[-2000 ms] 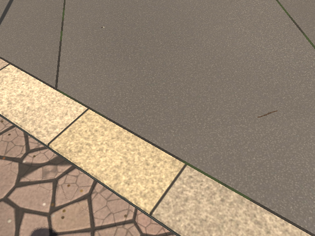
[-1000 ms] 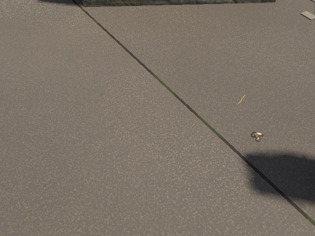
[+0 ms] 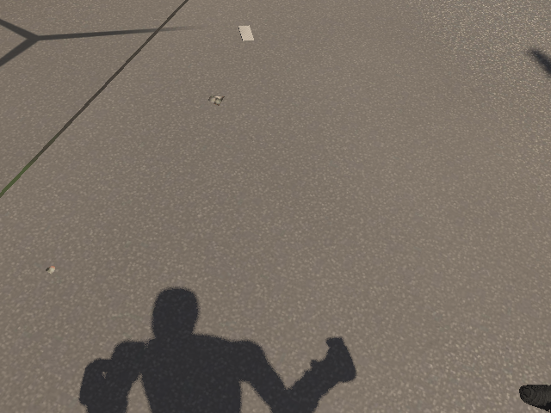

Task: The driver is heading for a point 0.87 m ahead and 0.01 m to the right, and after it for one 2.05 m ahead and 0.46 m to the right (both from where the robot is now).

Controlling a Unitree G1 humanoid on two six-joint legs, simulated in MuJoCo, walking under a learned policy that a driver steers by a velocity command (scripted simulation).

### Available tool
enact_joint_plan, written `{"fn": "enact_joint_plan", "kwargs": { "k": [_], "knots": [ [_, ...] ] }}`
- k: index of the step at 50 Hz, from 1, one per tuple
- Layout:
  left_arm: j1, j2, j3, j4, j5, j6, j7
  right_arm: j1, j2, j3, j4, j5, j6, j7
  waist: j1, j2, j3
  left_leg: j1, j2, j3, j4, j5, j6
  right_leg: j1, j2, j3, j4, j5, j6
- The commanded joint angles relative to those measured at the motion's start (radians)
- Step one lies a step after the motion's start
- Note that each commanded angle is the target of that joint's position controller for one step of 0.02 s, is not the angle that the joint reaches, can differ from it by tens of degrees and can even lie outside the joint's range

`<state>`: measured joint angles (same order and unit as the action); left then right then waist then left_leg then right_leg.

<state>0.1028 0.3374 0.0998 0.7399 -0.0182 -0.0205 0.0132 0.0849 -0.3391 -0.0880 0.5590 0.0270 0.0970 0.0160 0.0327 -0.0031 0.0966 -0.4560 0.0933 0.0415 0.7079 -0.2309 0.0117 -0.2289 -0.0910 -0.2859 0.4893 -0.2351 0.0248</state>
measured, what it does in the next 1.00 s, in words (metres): walks ahead: left foot, then right foot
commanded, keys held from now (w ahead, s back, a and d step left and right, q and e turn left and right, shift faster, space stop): q+shift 0.22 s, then shift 0.02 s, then e+shift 0.12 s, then w+e+shift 0.64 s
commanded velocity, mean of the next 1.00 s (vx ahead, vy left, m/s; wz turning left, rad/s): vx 0.44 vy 0.00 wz -0.08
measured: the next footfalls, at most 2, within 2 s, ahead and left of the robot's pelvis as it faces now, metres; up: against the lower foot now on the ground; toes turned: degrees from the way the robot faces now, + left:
left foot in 0.02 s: +0.10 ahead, +0.11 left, +0.00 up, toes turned +6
right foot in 0.42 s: +0.15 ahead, -0.11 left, +0.00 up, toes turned +20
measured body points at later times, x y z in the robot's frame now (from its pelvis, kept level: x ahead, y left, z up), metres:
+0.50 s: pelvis +0.08 -0.02 +0.00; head +0.08 -0.03 +0.45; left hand +0.11 +0.27 -0.11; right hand +0.34 -0.20 -0.08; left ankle +0.06 +0.10 -0.70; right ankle +0.11 -0.13 -0.73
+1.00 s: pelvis +0.30 +0.00 +0.00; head +0.32 +0.00 +0.45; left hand +0.57 +0.22 -0.07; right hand +0.25 -0.30 -0.11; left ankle +0.14 +0.14 -0.73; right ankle +0.38 -0.14 -0.65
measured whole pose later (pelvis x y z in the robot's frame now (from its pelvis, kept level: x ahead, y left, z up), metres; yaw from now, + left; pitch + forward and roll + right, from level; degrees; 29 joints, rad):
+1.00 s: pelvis +0.30 +0.00 +0.00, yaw -9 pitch +4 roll +2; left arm 0.06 0.35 0.08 0.61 0.04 0.03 -0.10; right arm 0.46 -0.31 -0.05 0.79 -0.04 -0.10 -0.01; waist -0.08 -0.05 -0.04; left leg 0.09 0.02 0.17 0.23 -0.38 -0.05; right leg -0.82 -0.07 -0.01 1.14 -0.16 -0.04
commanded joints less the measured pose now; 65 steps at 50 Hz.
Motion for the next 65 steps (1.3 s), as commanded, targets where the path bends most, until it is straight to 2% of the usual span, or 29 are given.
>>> {"fn": "enact_joint_plan", "kwargs": {
  "k": [1,2,3,5,6,12,17,19,20,22,23,24,29,30,34,36,37,38,39,41,51,54,56,57,58,59,60,62,65],
  "knots": [
    [-0.022,0.093,0.024,-0.045,-0.007,0.003,-0.016,0.14,-0.149,-0.073,-0.026,-0.01,-0.002,-0.009,-0.09,0.045,-0.178,0.314,-0.041,-0.033,-0.204,0.153,0.092,-0.037,-0.159,0.078,0.134,0.072,-0.069],
    [-0.005,0.059,0.014,-0.082,0.032,0.008,-0.019,0.19,-0.3,-0.109,-0.035,-0.008,-0.012,-0.029,-0.058,0.373,-0.152,0.498,0.179,-0.435,-0.277,0.584,0.238,-0.372,0.001,0.021,0.508,-0.376,0.035],
    [-0.1,0.056,0.004,-0.137,0.044,0.001,-0.01,0.179,-0.297,-0.096,-0.063,-0.046,-0.049,-0.02,-0.098,0.325,-0.27,0.488,0.26,-0.678,-0.349,0.452,0.397,-0.52,0.098,0.275,0.718,-0.45,0.051],
    [-0.135,0.086,0.012,-0.136,0.013,-0.005,0.0,0.126,-0.224,-0.075,-0.059,-0.025,-0.092,-0.017,-0.072,0.139,-0.239,0.461,0.199,-0.543,-0.369,0.346,0.319,-0.556,0.07,0.37,0.726,-0.289,0.007],
    [-0.114,0.095,0.016,-0.118,0.026,-0.007,0.008,0.084,-0.19,-0.065,-0.064,-0.005,-0.089,-0.026,-0.043,0.08,-0.22,0.423,0.16,-0.495,-0.358,0.304,0.269,-0.535,0.056,0.383,0.676,-0.221,0.006],
    [-0.077,0.029,-0.004,-0.091,0.02,-0.002,-0.001,0.017,-0.158,-0.057,-0.092,-0.015,-0.062,-0.063,-0.011,0.096,-0.269,0.285,0.048,-0.416,-0.294,0.367,0.215,-0.311,0.135,0.37,0.382,-0.087,0.051],
    [-0.039,0.02,-0.02,-0.079,0.013,0.015,-0.022,0.042,-0.066,-0.01,-0.059,-0.041,-0.06,-0.044,-0.057,0.16,-0.284,0.206,0.083,-0.402,-0.233,0.348,0.201,-0.132,0.072,0.319,0.277,-0.073,0.036],
    [0.016,-0.042,-0.043,-0.06,0.021,0.007,-0.04,0.044,0.02,0.029,-0.029,-0.048,-0.07,-0.032,-0.024,0.151,-0.292,0.136,0.037,-0.348,-0.245,-0.012,0.143,0.041,0.077,0.273,0.077,0.031,0.007],
    [0.02,-0.023,-0.039,-0.052,0.021,0.008,-0.045,0.103,-0.011,0.019,-0.008,-0.056,-0.077,-0.026,-0.052,0.137,-0.244,0.088,-0.012,-0.321,-0.247,-0.323,0.116,0.056,0.117,0.247,0.081,-0.025,-0.016],
    [0.084,0.125,-0.009,-0.057,0.017,0.0,-0.037,0.115,-0.039,0.011,-0.034,-0.052,-0.101,-0.022,-0.076,-0.054,-0.079,-0.065,-0.122,-0.17,-0.05,-0.514,0.038,-0.058,-0.03,0.581,-0.123,-0.603,-0.174],
    [0.129,0.195,0.012,-0.052,0.022,-0.01,-0.035,0.039,-0.059,0.002,-0.057,-0.009,-0.128,-0.026,-0.039,-0.222,0.026,-0.162,-0.17,-0.05,0.14,-0.366,-0.004,-0.102,-0.181,0.947,-0.363,-0.841,-0.292],
    [0.167,0.195,0.013,-0.049,0.026,-0.023,-0.025,-0.057,-0.096,-0.012,-0.08,0.025,-0.155,-0.033,0.007,-0.239,0.096,-0.26,-0.134,-0.12,0.255,-0.318,-0.003,-0.09,-0.255,1.128,-0.428,-0.808,-0.342],
    [0.223,0.089,0.0,-0.046,-0.02,-0.033,0.007,-0.097,0.015,0.007,-0.06,-0.027,-0.228,-0.009,0.011,-0.141,-0.073,-0.122,-0.13,-0.105,0.099,-0.107,-0.025,0.038,-0.064,0.787,-0.315,-0.32,-0.228],
    [0.208,0.165,0.031,-0.026,0.054,-0.006,-0.02,-0.059,0.03,0.029,-0.042,-0.102,-0.182,0.023,0.005,-0.136,-0.077,-0.04,-0.167,-0.045,0.057,-0.135,-0.04,-0.014,0.02,0.702,-0.279,-0.28,-0.212],
    [0.145,0.114,0.038,-0.057,0.032,0.024,-0.044,0.012,0.04,0.029,-0.023,-0.037,-0.147,-0.002,-0.056,-0.15,-0.091,0.322,-0.207,-0.024,-0.305,-0.041,-0.066,-0.203,0.077,0.686,-0.192,-0.209,-0.187],
    [0.11,0.053,0.028,-0.08,0.024,0.005,-0.037,0.212,-0.071,0.0,0.031,-0.043,-0.166,-0.047,-0.152,-0.048,-0.177,0.734,-0.045,-0.137,-0.342,-0.034,-0.018,-0.474,0.128,0.622,0.039,-0.25,-0.115],
    [0.115,-0.053,-0.005,-0.128,0.0,-0.013,-0.036,0.324,-0.185,-0.021,0.033,-0.078,-0.171,-0.063,-0.194,0.196,-0.297,0.884,0.263,-0.492,-0.453,-0.41,0.044,-0.613,0.21,0.472,0.363,-0.352,-0.081],
    [0.077,-0.027,-0.018,-0.166,0.012,-0.011,-0.032,0.278,-0.231,-0.038,0.046,-0.097,-0.164,-0.067,-0.158,0.222,-0.257,0.74,0.404,-0.737,-0.501,-0.576,0.132,-0.725,0.119,0.39,0.53,-0.258,-0.083],
    [0.031,0.026,-0.009,-0.169,0.033,-0.003,-0.037,0.239,-0.14,-0.015,0.039,-0.096,-0.169,-0.056,-0.144,0.11,-0.183,0.662,0.357,-0.667,-0.483,-0.55,0.147,-0.74,0.054,0.381,0.622,-0.179,-0.093],
    [0.064,0.043,-0.001,-0.14,0.055,0.007,-0.07,0.221,-0.064,0.014,0.05,-0.084,-0.178,-0.038,-0.106,0.098,-0.127,0.58,0.239,-0.427,-0.509,-0.375,0.104,-0.708,0.032,0.357,0.673,-0.104,-0.079],
    [-0.214,0.019,-0.051,-0.243,0.054,0.037,-0.136,0.314,-0.057,0.022,0.196,-0.069,-0.218,-0.026,-0.086,0.085,0.082,0.434,0.141,0.127,-0.645,0.204,0.049,-0.617,0.002,0.196,0.479,0.129,-0.099],
    [-0.181,0.009,-0.063,-0.232,0.046,0.033,-0.12,0.352,-0.127,0.01,0.228,-0.067,-0.207,-0.033,-0.041,0.101,0.008,0.491,0.141,0.225,-0.461,1.033,0.034,-0.348,0.127,0.059,0.342,0.04,-0.187],
    [0.124,0.058,-0.037,-0.152,0.057,0.022,-0.095,0.363,-0.194,0.0,0.24,-0.069,-0.188,-0.04,0.119,0.151,-0.17,0.421,0.205,0.192,-0.094,1.297,0.062,0.05,0.213,0.118,0.303,-0.075,-0.245],
    [0.343,0.116,-0.006,-0.076,0.066,0.017,-0.074,0.323,-0.2,0.002,0.23,-0.062,-0.186,-0.038,0.239,0.113,-0.26,0.245,0.174,0.194,0.203,1.138,0.06,0.371,0.202,0.211,0.173,-0.027,-0.267],
    [0.299,0.23,0.023,-0.057,0.081,0.017,-0.051,0.388,-0.031,0.039,0.192,-0.06,-0.183,-0.015,0.108,-0.149,-0.323,-0.126,0.014,0.169,0.641,-0.085,0.035,0.65,-0.063,0.567,0.106,-0.272,-0.276],
    [0.324,0.294,0.034,-0.107,0.062,0.017,-0.043,0.374,-0.046,0.046,0.122,-0.021,-0.197,-0.016,0.112,-0.215,-0.575,-0.271,-0.084,-0.042,0.91,-0.262,0.034,0.759,-0.296,1.091,-0.099,-0.32,-0.332],
    [0.313,0.244,0.033,-0.087,0.065,0.015,-0.032,0.213,-0.123,0.027,0.112,-0.015,-0.202,-0.022,0.154,-0.029,-0.458,-0.334,-0.054,-0.128,0.918,-0.097,0.048,0.644,-0.249,0.979,-0.158,-0.267,-0.291],
    [0.232,0.139,0.002,-0.04,0.08,-0.02,-0.018,0.235,-0.057,0.047,0.147,-0.022,-0.199,-0.015,0.037,0.076,-0.168,-0.272,0.015,-0.131,0.767,-0.025,0.049,0.259,-0.215,0.726,-0.193,-0.105,-0.247],
    [0.185,0.035,-0.034,-0.013,0.056,-0.071,-0.026,0.332,-0.011,0.048,0.217,-0.044,-0.13,0.011,-0.068,0.004,-0.073,-0.13,0.055,-0.154,0.638,0.001,0.039,0.01,-0.147,0.506,-0.303,-0.036,-0.181]
  ]
}}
